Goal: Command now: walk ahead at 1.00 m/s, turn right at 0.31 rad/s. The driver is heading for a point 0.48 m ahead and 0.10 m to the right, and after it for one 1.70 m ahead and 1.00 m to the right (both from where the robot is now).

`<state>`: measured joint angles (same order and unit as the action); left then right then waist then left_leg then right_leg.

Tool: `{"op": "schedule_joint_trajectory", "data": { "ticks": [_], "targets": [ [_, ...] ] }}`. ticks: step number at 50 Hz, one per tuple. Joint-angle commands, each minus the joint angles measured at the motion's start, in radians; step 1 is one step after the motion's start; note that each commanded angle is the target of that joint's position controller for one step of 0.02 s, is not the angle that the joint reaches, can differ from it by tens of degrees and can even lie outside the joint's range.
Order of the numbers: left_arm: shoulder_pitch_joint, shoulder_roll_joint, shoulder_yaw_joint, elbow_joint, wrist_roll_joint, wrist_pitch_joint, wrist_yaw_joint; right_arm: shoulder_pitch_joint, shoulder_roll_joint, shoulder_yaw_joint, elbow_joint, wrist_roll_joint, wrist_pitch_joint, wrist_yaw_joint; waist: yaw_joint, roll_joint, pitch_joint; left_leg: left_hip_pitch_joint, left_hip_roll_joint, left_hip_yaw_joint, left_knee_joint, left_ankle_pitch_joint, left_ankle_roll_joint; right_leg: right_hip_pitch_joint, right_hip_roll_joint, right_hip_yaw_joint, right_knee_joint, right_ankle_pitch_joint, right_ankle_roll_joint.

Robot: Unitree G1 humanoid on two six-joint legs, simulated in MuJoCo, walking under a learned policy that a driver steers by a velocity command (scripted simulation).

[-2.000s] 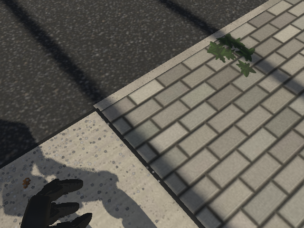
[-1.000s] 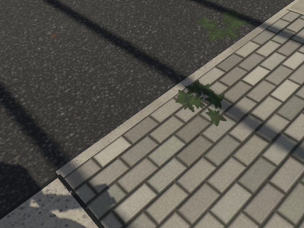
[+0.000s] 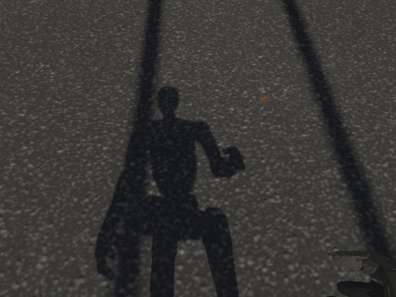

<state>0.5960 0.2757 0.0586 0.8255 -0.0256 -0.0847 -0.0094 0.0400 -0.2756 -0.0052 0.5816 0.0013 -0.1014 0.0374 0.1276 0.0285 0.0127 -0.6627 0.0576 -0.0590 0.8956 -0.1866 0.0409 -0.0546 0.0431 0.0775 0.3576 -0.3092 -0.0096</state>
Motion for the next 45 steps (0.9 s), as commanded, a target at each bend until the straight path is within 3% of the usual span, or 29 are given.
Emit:
{"op": "schedule_joint_trajectory", "data": {
  "ticks": [1,4,5,6,7,8,9,10,11,12,13,15,19,23,25,26,27,28,29,30,31,32,33,34,35,37,41,43,45],
  "targets": [
    [-0.194,0.192,0.040,-0.135,-0.018,-0.031,0.012,-0.058,-0.047,-0.003,-0.065,0.000,-0.030,0.015,-0.105,-0.085,0.095,0.267,-0.023,0.006,-0.209,0.191,-0.041,-0.315,-0.227,0.244,-0.252,0.073,-0.198],
    [-0.125,0.163,0.028,-0.098,-0.021,-0.014,0.012,-0.065,-0.102,-0.033,-0.064,0.020,-0.034,0.002,-0.113,-0.108,0.092,0.370,-0.047,0.004,-0.326,0.175,-0.039,-0.213,-0.237,0.234,-0.183,0.178,-0.162],
    [-0.108,0.164,0.025,-0.086,-0.012,-0.006,0.011,-0.009,-0.134,-0.054,-0.053,0.021,-0.035,-0.006,-0.152,-0.111,0.043,0.461,-0.074,0.029,-0.348,0.115,-0.020,-0.183,-0.209,0.207,-0.064,0.350,-0.140],
    [-0.109,0.173,0.024,-0.084,-0.001,-0.001,0.009,0.105,-0.165,-0.076,-0.035,0.021,-0.035,-0.015,-0.227,-0.116,-0.044,0.628,-0.073,0.045,-0.336,0.080,-0.003,-0.215,-0.164,0.162,0.137,0.507,-0.109],
    [-0.149,0.143,0.010,-0.114,0.020,-0.002,0.009,0.332,-0.200,-0.096,0.001,0.013,-0.028,-0.031,-0.343,-0.091,-0.196,0.934,0.048,-0.063,-0.285,-0.021,0.031,-0.405,-0.121,0.134,0.455,0.427,-0.067],
    [-0.026,-0.018,-0.031,-0.143,0.000,-0.016,0.016,0.458,-0.293,-0.113,0.033,-0.012,-0.014,-0.032,-0.280,0.228,-0.397,1.196,0.328,-0.569,-0.430,-0.444,0.150,-0.658,-0.019,0.065,0.843,-0.143,-0.028],
    [-0.029,0.018,-0.032,-0.155,-0.055,-0.022,0.025,0.458,-0.255,-0.106,0.044,-0.003,-0.012,-0.022,-0.273,0.327,-0.389,1.143,0.371,-0.874,-0.628,-0.711,0.186,-0.793,-0.048,0.091,1.034,-0.156,-0.031],
    [-0.144,0.069,-0.017,-0.167,-0.067,-0.017,0.032,0.392,-0.186,-0.091,0.056,0.010,-0.008,-0.027,-0.275,0.236,-0.193,1.024,0.351,-0.738,-0.645,-0.635,0.163,-0.892,-0.095,0.053,1.109,-0.084,-0.027],
    [-0.220,0.074,-0.016,-0.175,-0.047,-0.011,0.031,0.361,-0.143,-0.082,0.074,0.006,-0.003,-0.031,-0.262,0.136,-0.097,0.906,0.329,-0.567,-0.627,-0.452,0.151,-0.893,-0.139,0.025,1.105,-0.032,-0.029],
    [-0.277,0.070,-0.011,-0.179,-0.020,-0.001,0.027,0.314,-0.102,-0.073,0.087,-0.012,-0.001,-0.029,-0.231,0.050,-0.027,0.770,0.276,-0.424,-0.636,-0.289,0.133,-0.843,-0.169,0.020,1.061,0.001,-0.033],
    [-0.271,0.049,-0.008,-0.190,-0.019,0.015,0.016,0.265,-0.068,-0.066,0.098,-0.029,-0.002,-0.030,-0.176,0.096,0.008,0.669,0.257,-0.329,-0.652,-0.196,0.131,-0.792,-0.198,0.039,1.022,0.023,-0.032],
    [-0.291,0.006,-0.013,-0.207,-0.030,0.055,0.000,0.192,-0.025,-0.062,0.117,-0.012,-0.007,-0.029,-0.123,0.104,0.065,0.557,0.246,-0.167,-0.701,-0.074,0.110,-0.765,-0.236,0.046,0.975,-0.006,-0.030],
    [-0.348,0.023,-0.018,-0.253,-0.006,0.070,-0.020,0.122,-0.101,-0.084,0.130,-0.008,-0.023,-0.045,-0.069,0.030,0.114,0.484,0.225,0.086,-0.780,0.104,0.091,-0.759,-0.249,0.028,0.822,0.211,-0.011],
    [-0.496,0.058,-0.014,-0.279,-0.002,0.056,-0.056,0.183,-0.190,-0.102,0.156,-0.002,-0.021,-0.048,-0.123,-0.073,0.141,0.551,0.160,0.277,-0.811,0.239,0.041,-0.590,-0.175,-0.131,0.494,0.430,-0.067],
    [-0.493,0.106,0.006,-0.290,-0.012,0.054,-0.063,0.213,-0.259,-0.116,0.159,0.001,-0.005,-0.044,-0.098,-0.006,0.090,0.672,0.174,0.303,-0.696,0.741,0.027,-0.482,-0.086,-0.222,0.444,0.373,-0.102],
    [-0.440,0.141,0.022,-0.285,-0.022,0.060,-0.061,0.218,-0.291,-0.124,0.157,0.007,0.011,-0.044,-0.054,0.044,0.045,0.732,0.186,0.310,-0.571,1.012,0.022,-0.418,-0.039,-0.256,0.451,0.290,-0.119],
    [-0.309,0.188,0.047,-0.261,-0.030,0.068,-0.059,0.207,-0.315,-0.130,0.147,0.011,0.026,-0.043,0.023,0.083,-0.029,0.726,0.197,0.309,-0.368,1.185,0.025,-0.265,0.000,-0.271,0.461,0.206,-0.145],
    [-0.076,0.259,0.086,-0.197,-0.025,0.078,-0.050,0.179,-0.312,-0.129,0.130,0.012,0.031,-0.044,0.134,0.071,-0.139,0.593,0.188,0.287,-0.076,1.197,0.022,0.054,0.031,-0.242,0.427,0.189,-0.187],
    [0.036,0.300,0.104,-0.141,-0.034,0.092,-0.029,0.189,-0.215,-0.100,0.137,0.007,0.016,-0.044,0.153,-0.083,-0.122,0.319,0.066,0.268,0.339,0.458,-0.033,0.300,-0.003,-0.107,0.374,0.198,-0.223],
    [-0.105,0.374,0.093,-0.186,-0.016,0.079,-0.027,0.340,-0.024,-0.041,0.064,-0.008,-0.026,-0.029,-0.085,-0.478,-0.179,-0.077,-0.128,0.124,0.751,-0.409,-0.066,0.471,-0.185,0.449,0.200,-0.002,-0.408],
    [-0.118,0.298,0.074,-0.248,0.003,0.052,-0.037,0.266,-0.124,-0.039,0.016,0.018,-0.070,-0.023,-0.028,-0.320,-0.350,-0.164,-0.107,-0.092,0.745,-0.325,-0.019,0.495,-0.305,0.815,-0.063,-0.409,-0.450],
    [-0.121,0.249,0.067,-0.242,0.013,0.028,-0.038,0.112,-0.189,-0.055,-0.009,0.048,-0.084,-0.027,-0.005,-0.152,-0.182,-0.191,-0.071,-0.086,0.651,-0.233,0.011,0.341,-0.300,0.819,-0.157,-0.466,-0.376],
    [-0.162,0.241,0.062,-0.232,0.019,0.008,-0.043,0.081,-0.164,-0.049,-0.015,0.041,-0.086,-0.036,-0.063,0.004,-0.080,-0.151,-0.036,-0.086,0.543,-0.176,0.016,0.167,-0.282,0.767,-0.160,-0.389,-0.344],
    [-0.229,0.221,0.054,-0.239,0.024,-0.003,-0.042,0.103,-0.144,-0.045,0.005,0.013,-0.076,-0.044,-0.116,0.054,-0.043,-0.066,0.001,-0.101,0.462,-0.141,0.007,0.023,-0.245,0.672,-0.129,-0.277,-0.330],
    [-0.284,0.208,0.049,-0.253,0.037,-0.008,-0.034,0.150,-0.145,-0.050,0.021,0.004,-0.058,-0.042,-0.162,0.017,-0.021,0.009,0.022,-0.119,0.409,-0.114,-0.010,-0.098,-0.195,0.589,-0.118,-0.207,-0.331],
    [-0.314,0.164,0.034,-0.250,0.020,-0.006,-0.019,0.153,-0.148,-0.057,0.031,-0.006,-0.029,-0.042,-0.182,-0.013,0.033,0.055,0.040,-0.106,0.277,-0.104,-0.047,-0.215,-0.139,0.461,-0.148,-0.112,-0.325],
    [-0.265,0.151,0.030,-0.213,0.000,0.002,0.022,-0.077,-0.074,-0.035,-0.043,-0.028,-0.025,-0.039,-0.099,-0.025,0.111,0.127,-0.014,-0.027,-0.105,0.196,-0.114,-0.359,-0.040,0.284,-0.148,0.088,-0.281],
    [-0.237,0.171,0.041,-0.192,-0.007,0.011,0.027,-0.142,-0.050,-0.031,-0.071,-0.016,-0.031,-0.028,-0.057,-0.052,0.090,0.241,-0.058,0.003,-0.258,0.321,-0.123,-0.395,-0.025,0.266,-0.141,0.057,-0.236],
    [-0.215,0.170,0.046,-0.171,-0.019,0.012,0.029,-0.161,-0.083,-0.049,-0.084,0.012,-0.038,-0.022,-0.043,-0.087,0.067,0.312,-0.071,-0.036,-0.340,0.365,-0.127,-0.353,-0.041,0.318,-0.108,-0.015,-0.211]
  ]
}}
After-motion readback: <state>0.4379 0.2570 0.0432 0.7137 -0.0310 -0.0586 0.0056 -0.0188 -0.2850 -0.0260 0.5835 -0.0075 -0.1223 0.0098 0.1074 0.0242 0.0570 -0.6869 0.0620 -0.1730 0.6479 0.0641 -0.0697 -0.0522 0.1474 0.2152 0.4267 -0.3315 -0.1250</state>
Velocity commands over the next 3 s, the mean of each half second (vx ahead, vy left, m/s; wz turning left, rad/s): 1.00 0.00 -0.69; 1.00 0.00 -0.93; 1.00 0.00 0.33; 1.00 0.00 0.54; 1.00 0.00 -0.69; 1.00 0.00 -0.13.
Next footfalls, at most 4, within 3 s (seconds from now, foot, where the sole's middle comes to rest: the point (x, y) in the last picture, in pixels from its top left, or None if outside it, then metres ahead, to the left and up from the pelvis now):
0.14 left None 0.31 0.16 -0.77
0.58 right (291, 269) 0.63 -0.22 -0.77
1.02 left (316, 174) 1.06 -0.34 -0.77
1.44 right None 1.06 -0.73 -0.77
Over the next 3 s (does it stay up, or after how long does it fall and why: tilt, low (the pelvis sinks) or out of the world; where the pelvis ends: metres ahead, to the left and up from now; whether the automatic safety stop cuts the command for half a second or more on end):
stays up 2.22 -1.27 0.00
